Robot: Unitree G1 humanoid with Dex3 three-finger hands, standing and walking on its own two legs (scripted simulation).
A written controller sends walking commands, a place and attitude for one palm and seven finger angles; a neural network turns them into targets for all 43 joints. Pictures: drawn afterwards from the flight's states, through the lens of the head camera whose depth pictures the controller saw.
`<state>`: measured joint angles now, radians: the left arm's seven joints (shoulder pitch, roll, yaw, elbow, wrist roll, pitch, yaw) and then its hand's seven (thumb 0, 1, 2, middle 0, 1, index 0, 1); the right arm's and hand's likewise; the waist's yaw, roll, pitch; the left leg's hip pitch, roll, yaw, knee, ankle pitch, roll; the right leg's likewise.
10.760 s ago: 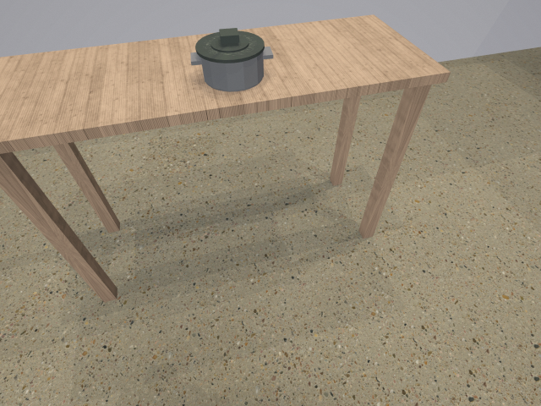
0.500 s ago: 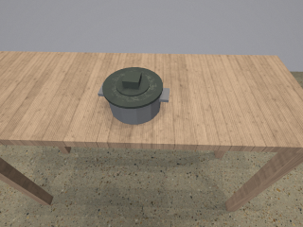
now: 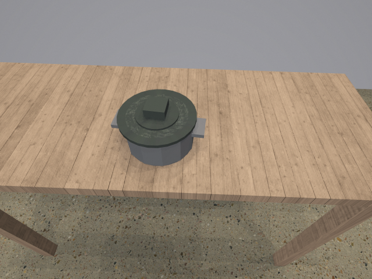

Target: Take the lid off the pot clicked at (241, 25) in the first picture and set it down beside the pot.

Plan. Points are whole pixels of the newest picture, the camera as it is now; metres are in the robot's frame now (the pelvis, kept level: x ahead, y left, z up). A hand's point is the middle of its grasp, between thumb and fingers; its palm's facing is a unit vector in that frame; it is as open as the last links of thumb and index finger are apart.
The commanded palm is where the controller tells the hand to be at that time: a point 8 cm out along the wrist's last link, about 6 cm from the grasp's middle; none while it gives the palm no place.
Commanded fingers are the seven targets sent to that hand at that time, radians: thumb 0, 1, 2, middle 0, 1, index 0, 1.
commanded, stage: come to a stop and stand still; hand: left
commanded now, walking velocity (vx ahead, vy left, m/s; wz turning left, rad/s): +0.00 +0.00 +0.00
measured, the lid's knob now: (156, 107) +0.43 +0.10 +0.15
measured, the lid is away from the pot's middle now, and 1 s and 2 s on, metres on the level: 0.00 0.00 0.00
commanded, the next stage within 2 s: look again from close up in 0.20 s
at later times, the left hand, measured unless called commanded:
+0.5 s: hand out of the picture +0.01 +0.16 -0.18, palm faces +0.02 -0.98 -0.19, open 7.4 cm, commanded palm none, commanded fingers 0.00 0.90 0.90 -0.20 -0.30 -0.20 -0.30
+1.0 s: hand out of the picture +0.00 +0.14 -0.18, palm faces +0.03 -0.99 -0.15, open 7.4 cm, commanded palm none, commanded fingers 0.00 0.90 0.90 -0.20 -0.30 -0.20 -0.30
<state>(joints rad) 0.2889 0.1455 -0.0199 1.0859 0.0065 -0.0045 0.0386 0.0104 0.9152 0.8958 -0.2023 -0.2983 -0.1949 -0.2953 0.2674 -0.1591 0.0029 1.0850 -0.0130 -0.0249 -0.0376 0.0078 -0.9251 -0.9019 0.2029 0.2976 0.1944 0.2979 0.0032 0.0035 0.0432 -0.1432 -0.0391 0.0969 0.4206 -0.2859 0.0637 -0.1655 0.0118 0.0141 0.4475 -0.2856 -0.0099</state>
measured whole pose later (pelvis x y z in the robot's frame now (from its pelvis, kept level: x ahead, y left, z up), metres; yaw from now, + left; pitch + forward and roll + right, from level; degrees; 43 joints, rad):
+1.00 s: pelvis +0.02 -0.01 +0.00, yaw +0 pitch +1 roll +0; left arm 0.32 0.12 -0.02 1.11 0.00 -0.02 0.05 0.01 0.91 0.90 -0.20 -0.30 -0.19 -0.30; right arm 0.30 -0.11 0.01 1.15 -0.01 -0.04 -0.05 0.01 -0.92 -0.90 0.20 0.30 0.19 0.30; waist 0.00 -0.02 0.04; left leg -0.10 -0.02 0.09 0.39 -0.30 0.05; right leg -0.12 0.03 0.01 0.39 -0.29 -0.02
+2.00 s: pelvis -0.01 +0.01 -0.01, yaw +1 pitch +2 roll -2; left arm 0.35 0.13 -0.02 1.08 0.01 -0.02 0.03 0.01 0.90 0.90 -0.20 -0.30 -0.20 -0.30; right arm 0.36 -0.11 0.00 1.06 -0.02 0.00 -0.02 0.01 -0.91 -0.90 0.20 0.30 0.19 0.30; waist -0.02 0.01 0.03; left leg -0.27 -0.01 0.08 0.58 -0.35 0.07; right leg -0.24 0.03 -0.01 0.50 -0.30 -0.01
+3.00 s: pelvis +0.02 +0.01 +0.00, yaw +1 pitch +0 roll +0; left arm 0.30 0.15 -0.01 1.07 0.00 0.00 0.05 0.01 0.90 0.90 -0.20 -0.30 -0.19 -0.30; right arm 0.27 -0.14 0.01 1.11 -0.01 -0.03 -0.05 0.01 -0.92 -0.90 0.20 0.30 0.20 0.30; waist 0.01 -0.03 0.07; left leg -0.11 -0.06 0.08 0.42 -0.32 0.08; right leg -0.12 -0.01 -0.01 0.44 -0.32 0.01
